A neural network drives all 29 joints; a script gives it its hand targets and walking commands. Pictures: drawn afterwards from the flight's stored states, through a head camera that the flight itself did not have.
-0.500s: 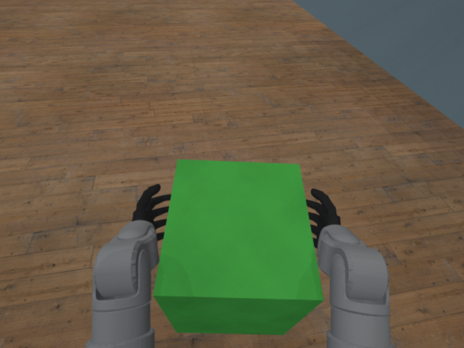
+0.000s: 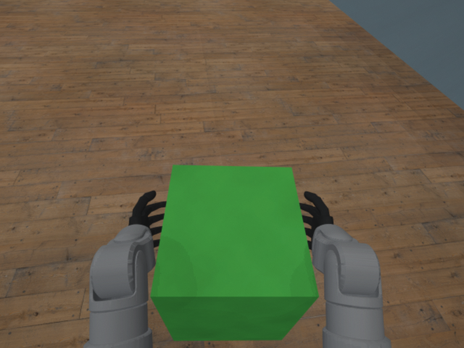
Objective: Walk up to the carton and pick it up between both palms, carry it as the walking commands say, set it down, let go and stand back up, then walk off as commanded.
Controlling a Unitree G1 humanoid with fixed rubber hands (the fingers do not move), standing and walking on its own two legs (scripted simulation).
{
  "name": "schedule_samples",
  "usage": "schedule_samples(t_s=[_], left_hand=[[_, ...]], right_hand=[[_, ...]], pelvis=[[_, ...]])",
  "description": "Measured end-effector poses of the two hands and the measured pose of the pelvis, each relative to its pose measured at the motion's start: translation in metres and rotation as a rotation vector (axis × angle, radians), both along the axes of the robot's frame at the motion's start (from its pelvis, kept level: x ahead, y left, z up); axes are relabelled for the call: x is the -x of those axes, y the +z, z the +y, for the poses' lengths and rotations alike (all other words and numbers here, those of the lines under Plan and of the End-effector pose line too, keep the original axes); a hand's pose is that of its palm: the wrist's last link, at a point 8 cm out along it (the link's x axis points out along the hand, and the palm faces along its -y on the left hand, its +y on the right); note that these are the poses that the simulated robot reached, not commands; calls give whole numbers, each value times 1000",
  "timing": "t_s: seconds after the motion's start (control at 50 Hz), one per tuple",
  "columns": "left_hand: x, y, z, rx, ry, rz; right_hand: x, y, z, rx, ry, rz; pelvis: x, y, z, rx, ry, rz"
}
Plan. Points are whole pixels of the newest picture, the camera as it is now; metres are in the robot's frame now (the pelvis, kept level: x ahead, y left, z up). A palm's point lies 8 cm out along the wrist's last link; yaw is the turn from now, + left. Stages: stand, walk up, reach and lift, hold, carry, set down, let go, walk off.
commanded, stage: carry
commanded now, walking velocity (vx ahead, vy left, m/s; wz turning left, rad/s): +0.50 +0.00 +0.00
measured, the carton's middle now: (230, 257) +0.27 +0.01 +0.01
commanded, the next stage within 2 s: none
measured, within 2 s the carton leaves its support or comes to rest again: neither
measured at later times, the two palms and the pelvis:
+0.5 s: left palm (176, 114) +0.60 +0.14 +0.08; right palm (293, 113) +0.63 -0.15 +0.08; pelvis +0.34 -0.03 +0.01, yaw +4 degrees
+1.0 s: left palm (180, 49) +0.95 +0.18 +0.09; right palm (269, 53) +0.94 -0.11 +0.09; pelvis +0.67 +0.03 +0.02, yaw +0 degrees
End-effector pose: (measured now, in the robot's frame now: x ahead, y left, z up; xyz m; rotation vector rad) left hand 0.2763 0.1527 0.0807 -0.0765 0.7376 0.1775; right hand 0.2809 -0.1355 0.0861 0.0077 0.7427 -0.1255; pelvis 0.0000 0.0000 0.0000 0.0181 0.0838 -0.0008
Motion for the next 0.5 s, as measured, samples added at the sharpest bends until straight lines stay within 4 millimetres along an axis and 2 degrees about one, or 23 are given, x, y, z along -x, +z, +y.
schedule_samples(t_s=[0.06,0.14,0.2,0.28,0.34,0.4,0.44,0.5], left_hand=[[-37,-2,-3,-7,-47,49],[-88,10,-6,-10,-82,26],[-128,20,-5,-11,-76,-10],[-183,26,-5,-16,-45,-51],[-228,23,-8,-27,-18,-70],[-276,13,-12,-46,8,-80],[-300,5,-13,-52,22,-33],[-328,0,-12,-43,47,37]], right_hand=[[-25,-3,-3,7,-34,50],[-67,10,-5,8,-61,28],[-109,21,-5,8,-56,-8],[-174,26,-5,1,-28,-49],[-227,21,-8,-12,-3,-69],[-282,6,-12,-34,19,-80],[-311,-4,-13,-45,29,-31],[-347,-8,-11,-35,57,37]], pelvis=[[-34,12,7,13,-13,9],[-83,25,11,38,-5,13],[-123,28,10,47,2,10],[-183,22,2,43,10,-5],[-233,9,-6,34,24,-20],[-283,-8,-17,41,45,-34],[-308,-6,-22,48,58,-25],[-340,6,-27,36,78,-15]])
